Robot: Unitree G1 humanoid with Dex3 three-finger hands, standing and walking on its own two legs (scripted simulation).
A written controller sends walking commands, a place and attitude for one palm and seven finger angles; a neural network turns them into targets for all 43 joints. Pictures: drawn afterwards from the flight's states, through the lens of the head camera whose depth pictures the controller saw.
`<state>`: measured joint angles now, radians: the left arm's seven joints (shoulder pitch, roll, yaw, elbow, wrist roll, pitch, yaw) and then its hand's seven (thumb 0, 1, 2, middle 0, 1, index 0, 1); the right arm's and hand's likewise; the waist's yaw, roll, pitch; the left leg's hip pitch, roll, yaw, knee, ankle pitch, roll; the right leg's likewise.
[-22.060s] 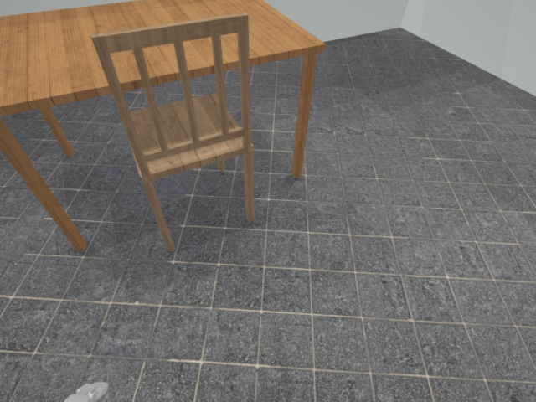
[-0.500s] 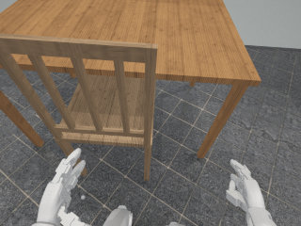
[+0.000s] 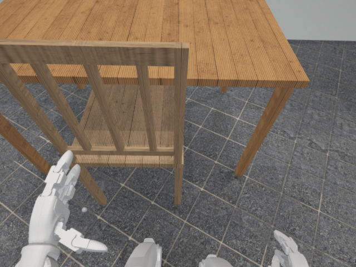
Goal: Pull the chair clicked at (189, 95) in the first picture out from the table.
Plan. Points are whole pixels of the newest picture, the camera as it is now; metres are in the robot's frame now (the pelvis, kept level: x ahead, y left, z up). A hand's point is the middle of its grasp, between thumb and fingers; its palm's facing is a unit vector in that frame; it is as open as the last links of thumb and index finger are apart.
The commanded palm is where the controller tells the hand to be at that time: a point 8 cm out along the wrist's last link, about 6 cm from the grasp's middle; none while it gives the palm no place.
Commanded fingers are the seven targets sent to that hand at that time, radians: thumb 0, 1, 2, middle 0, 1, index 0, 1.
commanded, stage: raise the hand toward the chair's back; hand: left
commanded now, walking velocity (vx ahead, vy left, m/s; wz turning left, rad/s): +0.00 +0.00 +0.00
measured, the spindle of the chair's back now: (108, 115) +0.49 +0.21 +0.03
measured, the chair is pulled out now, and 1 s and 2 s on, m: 0.00 0.00 0.00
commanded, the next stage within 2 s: aim the fingers beside a spindle in 1.10 s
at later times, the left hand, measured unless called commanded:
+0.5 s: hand (66, 208) +0.23 +0.23 +0.04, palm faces +0.01 -1.00 -0.03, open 16.9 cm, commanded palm +0.21 +0.29 +0.05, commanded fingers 0.00 -0.50 0.30 -0.06 -0.08 -0.06 -0.08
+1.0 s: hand (66, 196) +0.25 +0.23 +0.06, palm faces +0.05 -1.00 -0.07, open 16.9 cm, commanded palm +0.22 +0.28 +0.05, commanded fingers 0.00 -0.50 0.30 -0.06 -0.08 -0.06 -0.08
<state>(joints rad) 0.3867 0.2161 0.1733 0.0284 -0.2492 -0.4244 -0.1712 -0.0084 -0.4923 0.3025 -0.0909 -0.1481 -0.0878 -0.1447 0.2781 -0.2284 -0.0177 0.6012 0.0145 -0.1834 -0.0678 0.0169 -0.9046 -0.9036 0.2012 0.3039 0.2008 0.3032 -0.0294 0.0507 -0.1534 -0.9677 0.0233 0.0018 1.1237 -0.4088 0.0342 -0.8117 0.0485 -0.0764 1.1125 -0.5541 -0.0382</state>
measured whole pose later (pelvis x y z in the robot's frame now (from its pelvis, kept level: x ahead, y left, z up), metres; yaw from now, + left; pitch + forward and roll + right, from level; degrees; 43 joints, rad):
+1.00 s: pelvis +0.01 +0.02 +0.01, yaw +1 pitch +13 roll -4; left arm 0.29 0.28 0.21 0.09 -0.27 -0.41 -0.23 -0.01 -0.49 0.30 -0.06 -0.08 -0.06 -0.08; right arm 0.25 -0.26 0.02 0.56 0.02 -0.18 -0.05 0.01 -0.90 -0.90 0.20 0.30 0.20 0.30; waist -0.03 0.05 -0.14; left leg -0.92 0.00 -0.01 1.08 -0.40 0.06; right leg -0.74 0.04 -0.08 1.04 -0.54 -0.01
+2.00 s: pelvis +0.01 +0.00 -0.01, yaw +0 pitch +17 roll -3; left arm 0.08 0.27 0.22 0.30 -0.26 -0.45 -0.26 -0.01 -0.49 0.30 -0.06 -0.08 -0.06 -0.08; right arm 0.22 -0.26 0.01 0.59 0.01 -0.15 -0.04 0.01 -0.91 -0.90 0.20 0.30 0.20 0.30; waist -0.04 0.05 -0.15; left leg -1.04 0.02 -0.01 1.17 -0.44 0.04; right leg -0.87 0.05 -0.09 1.15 -0.58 -0.04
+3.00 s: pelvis +0.01 +0.01 -0.03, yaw -1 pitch +21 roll -4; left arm -0.07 0.26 0.20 0.43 -0.21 -0.46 -0.17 -0.01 -0.50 0.30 -0.06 -0.08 -0.06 -0.08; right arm 0.23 -0.26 0.02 0.58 0.00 -0.05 -0.01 0.01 -0.91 -0.90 0.20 0.30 0.20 0.30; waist -0.04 0.05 -0.17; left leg -1.15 0.02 0.00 1.25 -0.47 0.05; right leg -0.98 0.05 -0.08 1.23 -0.61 -0.03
